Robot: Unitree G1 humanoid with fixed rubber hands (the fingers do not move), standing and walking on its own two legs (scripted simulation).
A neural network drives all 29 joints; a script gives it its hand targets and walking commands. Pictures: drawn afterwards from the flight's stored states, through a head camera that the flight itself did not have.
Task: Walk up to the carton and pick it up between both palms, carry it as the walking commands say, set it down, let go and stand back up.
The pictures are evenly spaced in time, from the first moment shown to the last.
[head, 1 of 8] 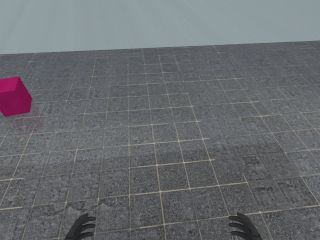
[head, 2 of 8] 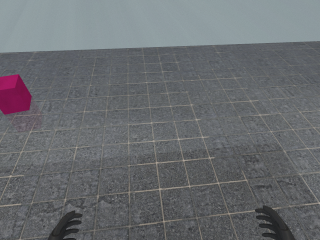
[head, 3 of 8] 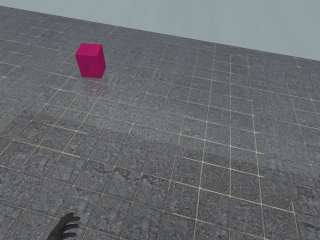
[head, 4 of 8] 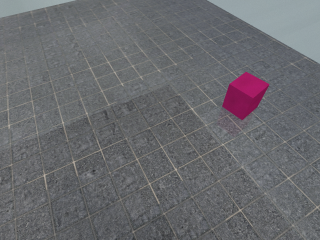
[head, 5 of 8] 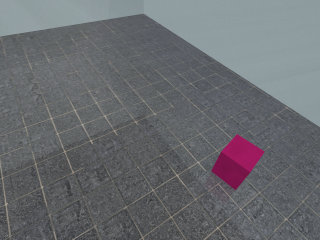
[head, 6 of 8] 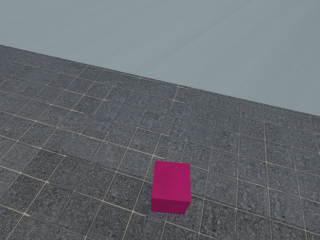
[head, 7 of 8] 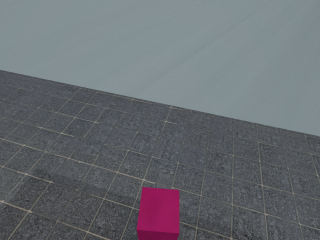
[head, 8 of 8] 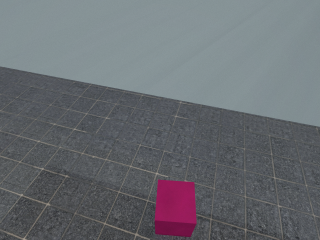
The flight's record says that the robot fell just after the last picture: no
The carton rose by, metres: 0.00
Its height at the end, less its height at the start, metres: +0.00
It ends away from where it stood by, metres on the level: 0.00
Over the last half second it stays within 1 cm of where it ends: yes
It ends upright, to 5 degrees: yes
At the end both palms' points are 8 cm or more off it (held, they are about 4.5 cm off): yes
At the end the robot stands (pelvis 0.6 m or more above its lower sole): yes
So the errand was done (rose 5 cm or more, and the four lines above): no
